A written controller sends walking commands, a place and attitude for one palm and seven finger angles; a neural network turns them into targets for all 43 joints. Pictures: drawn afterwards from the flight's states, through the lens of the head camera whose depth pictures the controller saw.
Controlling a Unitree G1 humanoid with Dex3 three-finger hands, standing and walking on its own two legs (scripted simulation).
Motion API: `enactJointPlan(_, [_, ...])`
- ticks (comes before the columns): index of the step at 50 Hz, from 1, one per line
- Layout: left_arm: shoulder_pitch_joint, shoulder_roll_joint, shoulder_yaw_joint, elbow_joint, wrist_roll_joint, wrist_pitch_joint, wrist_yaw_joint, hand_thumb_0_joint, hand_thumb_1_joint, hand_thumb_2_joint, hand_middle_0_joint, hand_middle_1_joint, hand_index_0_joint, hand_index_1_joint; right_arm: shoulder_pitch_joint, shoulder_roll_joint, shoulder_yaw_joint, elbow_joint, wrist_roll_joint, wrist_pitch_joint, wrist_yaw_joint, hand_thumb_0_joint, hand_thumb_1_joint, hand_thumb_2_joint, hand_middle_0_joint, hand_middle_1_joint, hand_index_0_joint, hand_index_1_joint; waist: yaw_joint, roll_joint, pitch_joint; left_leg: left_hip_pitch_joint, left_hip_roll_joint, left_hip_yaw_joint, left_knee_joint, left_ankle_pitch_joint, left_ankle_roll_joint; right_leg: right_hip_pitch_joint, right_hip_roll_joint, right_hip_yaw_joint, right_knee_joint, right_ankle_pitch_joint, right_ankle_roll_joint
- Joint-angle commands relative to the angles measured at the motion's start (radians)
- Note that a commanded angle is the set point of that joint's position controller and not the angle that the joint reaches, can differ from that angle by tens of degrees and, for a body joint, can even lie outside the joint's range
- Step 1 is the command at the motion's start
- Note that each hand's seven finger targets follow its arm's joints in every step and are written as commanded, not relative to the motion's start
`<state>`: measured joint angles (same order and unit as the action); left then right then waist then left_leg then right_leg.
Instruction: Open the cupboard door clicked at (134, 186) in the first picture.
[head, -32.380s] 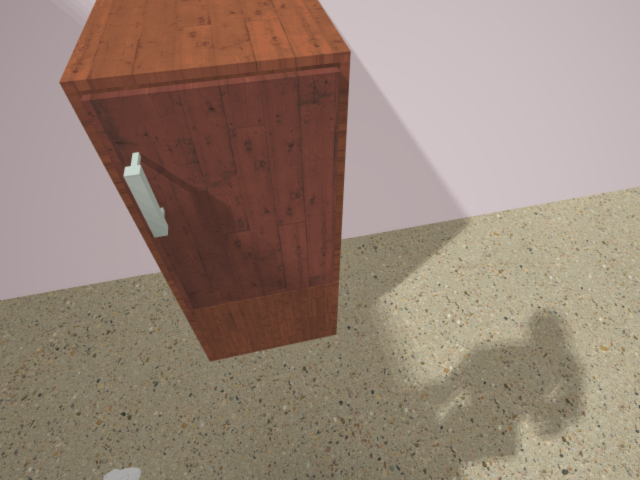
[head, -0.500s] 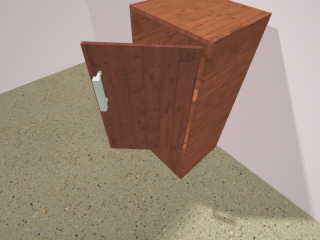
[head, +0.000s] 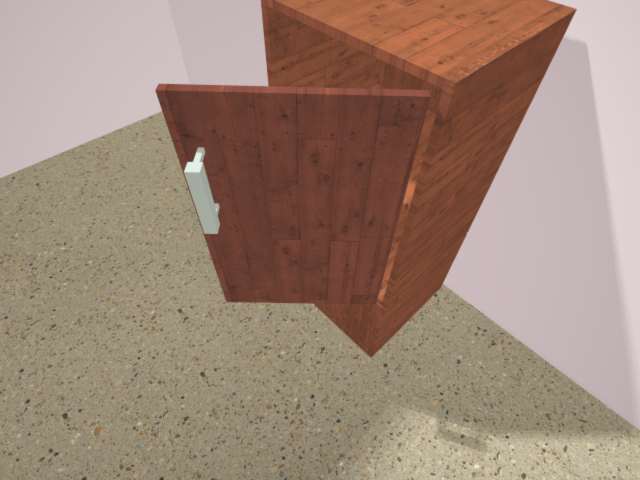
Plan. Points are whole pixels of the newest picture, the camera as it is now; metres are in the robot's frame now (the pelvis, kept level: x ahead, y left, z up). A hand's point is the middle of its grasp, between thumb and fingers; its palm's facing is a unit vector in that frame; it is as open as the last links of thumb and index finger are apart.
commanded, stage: come to a stop and stand still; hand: left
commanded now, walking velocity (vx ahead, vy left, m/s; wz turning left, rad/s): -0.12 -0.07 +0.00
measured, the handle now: (206, 191) +0.54 +0.22 +0.01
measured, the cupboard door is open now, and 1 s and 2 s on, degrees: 46 46 46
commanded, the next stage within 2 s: look again from close up in 0.68 s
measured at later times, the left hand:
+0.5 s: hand out of the picture +0.03 +0.14 -0.17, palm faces +0.05 -0.98 -0.21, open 7.2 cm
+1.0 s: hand out of the picture -0.03 +0.13 -0.17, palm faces +0.05 -0.98 -0.20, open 7.4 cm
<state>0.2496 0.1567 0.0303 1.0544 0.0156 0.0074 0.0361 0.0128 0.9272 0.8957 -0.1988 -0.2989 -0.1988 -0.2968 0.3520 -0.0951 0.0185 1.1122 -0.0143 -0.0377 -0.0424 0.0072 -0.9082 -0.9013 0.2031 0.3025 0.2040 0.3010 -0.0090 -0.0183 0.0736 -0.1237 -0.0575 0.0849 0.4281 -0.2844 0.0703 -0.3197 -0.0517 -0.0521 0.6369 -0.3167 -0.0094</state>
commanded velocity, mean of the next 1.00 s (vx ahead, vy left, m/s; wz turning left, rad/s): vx -0.01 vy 0.00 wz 0.00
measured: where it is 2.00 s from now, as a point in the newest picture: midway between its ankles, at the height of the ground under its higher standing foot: outside the picture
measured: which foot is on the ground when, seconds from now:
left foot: down 0.00-1.00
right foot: up 0.00-0.04, down 0.06-1.00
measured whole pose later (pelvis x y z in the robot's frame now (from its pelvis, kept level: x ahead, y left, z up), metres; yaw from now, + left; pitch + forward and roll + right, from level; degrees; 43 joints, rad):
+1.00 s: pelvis -0.01 -0.03 +0.00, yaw +1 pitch -1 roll +1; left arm 0.34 0.11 -0.01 1.13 0.01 -0.01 0.03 0.01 0.91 0.90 -0.20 -0.30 -0.20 -0.30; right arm 0.39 -0.12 0.02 1.07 -0.02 -0.02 -0.02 0.01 -0.91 -0.90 0.20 0.30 0.20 0.30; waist -0.01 0.05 -0.02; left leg -0.17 -0.01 0.06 0.50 -0.30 0.02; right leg -0.29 0.00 -0.08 0.51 -0.20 -0.05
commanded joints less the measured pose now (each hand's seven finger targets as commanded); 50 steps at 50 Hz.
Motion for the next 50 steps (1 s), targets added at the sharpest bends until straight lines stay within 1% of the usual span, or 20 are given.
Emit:
enactJointPlan(1, [0.081,0.061,0.015,-0.039,-0.002,-0.01,0.001,0.0,0.9,0.9,-0.2,-0.3,-0.2,-0.3,0.043,-0.152,-0.051,-0.031,0.006,-0.004,-0.022,0.0,-0.9,-0.9,0.2,0.3,0.2,0.3,0.026,0.066,-0.058,0.006,0.272,-0.178,-0.009,0.806,0.043,0.088,-0.015,0.038,-0.108,0.174,-0.007])
enactJointPlan(2, [0.086,0.07,0.018,-0.04,0.0,-0.011,0.002,0.0,0.9,0.9,-0.2,-0.3,-0.2,-0.3,0.032,-0.148,-0.054,-0.034,0.005,0.0,-0.021,0.0,-0.9,-0.9,0.2,0.3,0.2,0.3,0.031,0.044,-0.063,-0.027,0.244,-0.163,0.007,0.7,0.023,0.115,-0.033,0.062,-0.116,0.323,-0.014])
enactJointPlan(3, [0.082,0.079,0.019,-0.044,0.001,-0.011,0.003,0.0,0.9,0.9,-0.2,-0.3,-0.2,-0.3,0.033,-0.135,-0.059,-0.038,0.004,0.004,-0.02,0.0,-0.9,-0.9,0.2,0.3,0.2,0.3,0.023,0.029,-0.066,-0.068,0.21,-0.141,0.014,0.574,0.002,0.143,-0.061,0.094,-0.1,0.461,-0.026])
enactJointPlan(4, [0.072,0.089,0.019,-0.048,-0.001,-0.01,0.002,0.0,0.9,0.9,-0.2,-0.3,-0.2,-0.3,0.033,-0.12,-0.06,-0.04,0.004,0.009,-0.016,0.0,-0.9,-0.9,0.2,0.3,0.2,0.3,0.018,0.018,-0.05,-0.118,0.181,-0.126,0.01,0.408,-0.012,0.156,-0.093,0.118,-0.09,0.519,-0.037])
enactJointPlan(7, [0.053,0.092,0.014,-0.058,-0.001,-0.013,0.006,0.0,0.9,0.9,-0.2,-0.3,-0.2,-0.3,0.042,-0.091,-0.059,-0.032,0.005,0.026,-0.007,0.0,-0.9,-0.9,0.2,0.3,0.2,0.3,0.003,-0.108,-0.079,-0.133,0.132,-0.087,0.041,0.147,-0.038,0.154,-0.141,0.168,-0.12,0.548,-0.079])
enactJointPlan(8, [0.038,0.095,0.011,-0.064,-0.003,-0.012,0.006,0.0,0.9,0.9,-0.2,-0.3,-0.2,-0.3,0.047,-0.082,-0.057,-0.028,0.006,0.026,-0.004,0.0,-0.9,-0.9,0.2,0.3,0.2,0.3,-0.003,-0.113,-0.085,-0.122,0.122,-0.084,0.031,0.096,-0.042,0.137,-0.146,0.174,-0.146,0.486,-0.086])
enactJointPlan(9, [0.021,0.095,0.01,-0.071,-0.004,-0.011,0.006,0.0,0.9,0.9,-0.2,-0.3,-0.2,-0.3,0.048,-0.08,-0.054,-0.028,0.004,0.026,-0.001,0.0,-0.9,-0.9,0.2,0.3,0.2,0.3,-0.008,-0.109,-0.094,-0.103,0.123,-0.086,0.011,0.083,-0.042,0.118,-0.133,0.17,-0.163,0.398,-0.081])
enactJointPlan(11, [0.0,0.084,0.004,-0.077,-0.003,-0.01,0.005,0.0,0.9,0.9,-0.2,-0.3,-0.2,-0.3,0.025,-0.081,-0.05,-0.02,0.0,0.022,0.003,0.0,-0.9,-0.9,0.2,0.3,0.2,0.3,-0.003,-0.05,-0.074,-0.095,0.141,-0.108,-0.03,0.096,-0.035,0.096,-0.096,0.151,-0.185,0.28,-0.06])
enactJointPlan(17, [0.019,0.077,0.0,-0.057,-0.002,-0.019,0.002,0.0,0.9,0.9,-0.2,-0.3,-0.2,-0.3,-0.004,-0.096,-0.04,-0.014,-0.002,0.013,0.009,0.0,-0.9,-0.9,0.2,0.3,0.2,0.3,0.013,0.026,-0.027,-0.131,0.154,-0.127,-0.098,0.051,-0.034,0.125,-0.065,0.142,-0.249,0.166,-0.039])
enactJointPlan(21, [0.034,0.083,-0.005,-0.04,-0.002,-0.025,0.0,0.0,0.9,0.9,-0.2,-0.3,-0.2,-0.3,0.006,-0.093,-0.033,-0.005,-0.003,0.021,0.013,0.0,-0.9,-0.9,0.2,0.3,0.2,0.3,0.009,0.009,0.026,-0.131,0.141,-0.119,-0.115,-0.021,-0.039,0.088,-0.065,0.153,-0.329,0.031,-0.039])
enactJointPlan(28, [0.066,0.093,-0.008,-0.019,-0.004,-0.031,-0.002,0.0,0.9,0.9,-0.2,-0.3,-0.2,-0.3,0.054,-0.101,-0.026,0.01,-0.003,0.028,0.016,0.0,-0.9,-0.9,0.2,0.3,0.2,0.3,0.001,-0.015,0.02,-0.113,0.123,-0.099,-0.103,-0.029,-0.044,0.085,-0.069,0.16,-0.389,-0.056,-0.032])
enactJointPlan(36, [0.125,0.067,-0.015,0.017,-0.007,-0.037,0.0,0.0,0.9,0.9,-0.2,-0.3,-0.2,-0.3,0.085,-0.084,-0.019,0.024,0.0,0.023,0.01,0.0,-0.9,-0.9,0.2,0.3,0.2,0.3,0.006,0.012,0.01,-0.112,0.134,-0.105,-0.118,-0.009,-0.044,0.11,-0.06,0.14,-0.38,-0.001,-0.035])
enactJointPlan(37, [0.187,0.093,-0.02,0.052,0.007,-0.054,0.038,0.0,0.9,0.9,-0.2,-0.3,-0.2,-0.3,-0.045,-0.154,-0.03,-0.037,0.001,0.008,0.02,0.0,-0.9,-0.9,0.2,0.3,0.2,0.3,0.045,0.094,0.052,-0.168,0.153,-0.034,0.044,0.002,-0.079,0.104,-0.099,0.145,-0.299,0.345,0.008])
enactJointPlan(38, [0.166,0.145,-0.011,0.016,0.0,-0.056,0.028,0.0,0.9,0.9,-0.2,-0.3,-0.2,-0.3,0.026,-0.088,-0.025,-0.076,0.003,0.021,0.02,0.0,-0.9,-0.9,0.2,0.3,0.2,0.3,-0.007,0.102,-0.09,-0.126,0.098,-0.081,0.095,-0.084,-0.075,0.111,-0.158,0.245,-0.332,0.092,-0.059])
enactJointPlan(39, [0.122,0.133,-0.011,0.008,0.001,-0.054,0.019,0.0,0.9,0.9,-0.2,-0.3,-0.2,-0.3,0.061,-0.08,-0.025,-0.062,0.0,0.018,0.018,0.0,-0.9,-0.9,0.2,0.3,0.2,0.3,-0.025,0.126,-0.067,-0.087,0.103,-0.084,0.059,-0.064,-0.063,0.019,-0.156,0.234,-0.348,-0.123,-0.095])
enactJointPlan(40, [0.115,0.119,-0.01,0.009,0.002,-0.054,0.014,0.0,0.9,0.9,-0.2,-0.3,-0.2,-0.3,0.108,-0.075,-0.023,-0.051,-0.003,0.015,0.021,0.0,-0.9,-0.9,0.2,0.3,0.2,0.3,-0.037,0.117,-0.097,-0.063,0.107,-0.087,0.043,-0.018,-0.055,-0.006,-0.125,0.201,-0.327,-0.135,-0.095])
enactJointPlan(41, [0.101,0.11,-0.012,0.008,0.002,-0.052,0.011,0.0,0.9,0.9,-0.2,-0.3,-0.2,-0.3,0.13,-0.07,-0.02,-0.058,-0.006,0.015,0.021,0.0,-0.9,-0.9,0.2,0.3,0.2,0.3,-0.037,0.09,-0.089,-0.069,0.116,-0.09,0.036,-0.019,-0.048,-0.009,-0.101,0.162,-0.307,-0.118,-0.087])
enactJointPlan(44, [0.114,0.06,-0.02,0.023,-0.002,-0.046,0.003,0.0,0.9,0.9,-0.2,-0.3,-0.2,-0.3,0.124,-0.085,-0.019,-0.067,-0.005,0.014,0.018,0.0,-0.9,-0.9,0.2,0.3,0.2,0.3,-0.018,0.004,0.005,-0.175,0.133,-0.13,-0.038,-0.053,-0.03,0.012,-0.061,0.151,-0.291,-0.111,-0.064])
enactJointPlan(46, [0.118,0.049,-0.023,0.032,-0.003,-0.044,0.0,0.0,0.9,0.9,-0.2,-0.3,-0.2,-0.3,0.119,-0.09,-0.015,-0.068,-0.004,0.01,0.017,0.0,-0.9,-0.9,0.2,0.3,0.2,0.3,-0.01,0.011,0.055,-0.211,0.14,-0.144,-0.078,-0.065,-0.024,0.018,-0.05,0.138,-0.277,-0.084,-0.059])
enactJointPlan(50, [0.131,0.041,-0.025,0.037,-0.007,-0.044,-0.001,0.0,0.9,0.9,-0.2,-0.3,-0.2,-0.3,0.116,-0.102,-0.01,-0.065,-0.003,0.003,0.015,0.0,-0.9,-0.9,0.2,0.3,0.2,0.3,0.001,-0.006,0.069,-0.231,0.139,-0.152,-0.112,-0.065,-0.023,0.055,-0.045,0.139,-0.261,-0.028,-0.053])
